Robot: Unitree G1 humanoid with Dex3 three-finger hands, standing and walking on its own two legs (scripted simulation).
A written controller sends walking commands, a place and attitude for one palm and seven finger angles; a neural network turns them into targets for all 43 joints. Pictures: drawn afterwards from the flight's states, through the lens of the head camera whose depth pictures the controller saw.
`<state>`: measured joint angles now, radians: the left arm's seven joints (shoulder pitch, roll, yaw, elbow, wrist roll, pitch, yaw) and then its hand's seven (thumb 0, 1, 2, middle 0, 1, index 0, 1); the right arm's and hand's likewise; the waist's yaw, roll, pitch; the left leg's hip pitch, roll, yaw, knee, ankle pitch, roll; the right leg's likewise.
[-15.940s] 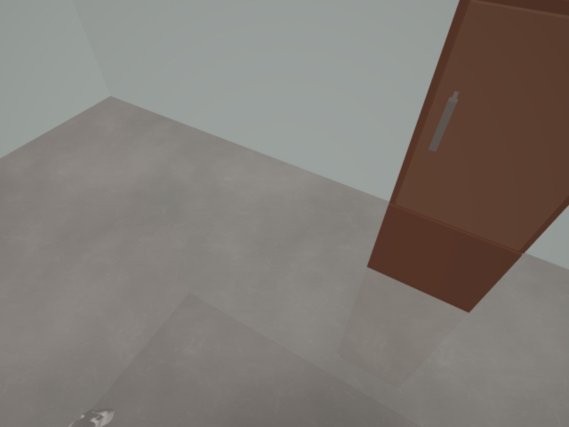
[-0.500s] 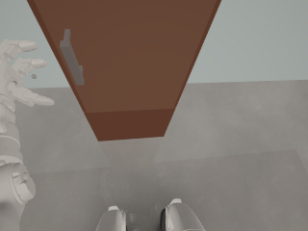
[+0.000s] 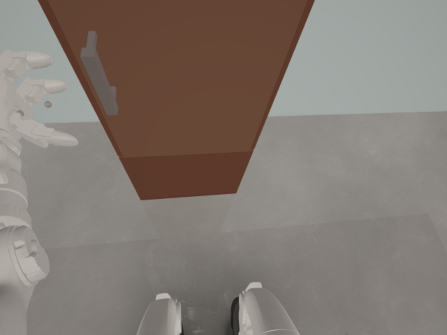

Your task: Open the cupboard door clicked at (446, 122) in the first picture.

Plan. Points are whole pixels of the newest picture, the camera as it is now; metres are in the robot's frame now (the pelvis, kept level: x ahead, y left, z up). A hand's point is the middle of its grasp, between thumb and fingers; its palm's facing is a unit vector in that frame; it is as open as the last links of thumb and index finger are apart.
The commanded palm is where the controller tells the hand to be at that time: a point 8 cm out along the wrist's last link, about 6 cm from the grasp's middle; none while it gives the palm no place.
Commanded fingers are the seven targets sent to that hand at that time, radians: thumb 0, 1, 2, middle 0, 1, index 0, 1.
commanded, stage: slide the fingers in behind the handle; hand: left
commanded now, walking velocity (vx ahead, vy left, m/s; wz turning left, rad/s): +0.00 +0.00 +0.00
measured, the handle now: (102, 76) +0.54 +0.19 +0.07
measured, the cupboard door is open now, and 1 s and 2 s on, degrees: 0 0 0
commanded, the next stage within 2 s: close the thumb around the handle in 1.50 s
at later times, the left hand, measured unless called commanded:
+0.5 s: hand (71, 103) +0.48 +0.23 +0.07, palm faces +0.02 -1.00 +0.00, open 14.0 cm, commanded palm +0.46 +0.27 +0.07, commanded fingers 0.00 -0.50 0.30 -0.30 -1.20 -0.30 -1.20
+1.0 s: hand (104, 100) +0.49 +0.18 +0.08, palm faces +0.02 -1.00 -0.02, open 14.0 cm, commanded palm +0.46 +0.22 +0.07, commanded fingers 0.00 -0.50 0.30 -0.30 -1.20 -0.30 -1.20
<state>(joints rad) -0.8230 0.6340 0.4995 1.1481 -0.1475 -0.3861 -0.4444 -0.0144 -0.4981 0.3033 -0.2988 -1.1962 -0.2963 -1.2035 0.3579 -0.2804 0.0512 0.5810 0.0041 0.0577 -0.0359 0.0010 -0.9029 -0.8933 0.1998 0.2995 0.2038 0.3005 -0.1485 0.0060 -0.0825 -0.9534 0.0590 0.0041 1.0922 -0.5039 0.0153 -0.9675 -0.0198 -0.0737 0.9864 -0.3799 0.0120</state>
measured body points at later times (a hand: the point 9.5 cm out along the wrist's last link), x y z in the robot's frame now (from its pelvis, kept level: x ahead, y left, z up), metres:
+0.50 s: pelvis +0.00 +0.00 +0.00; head +0.13 +0.03 +0.44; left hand +0.48 +0.28 +0.08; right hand +0.03 -0.26 -0.10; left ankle +0.00 +0.11 -0.66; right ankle +0.05 -0.14 -0.66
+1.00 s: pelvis +0.01 -0.01 +0.00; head +0.12 +0.00 +0.44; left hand +0.48 +0.23 +0.08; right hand +0.04 -0.27 -0.11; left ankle +0.00 +0.11 -0.66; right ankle +0.05 -0.14 -0.66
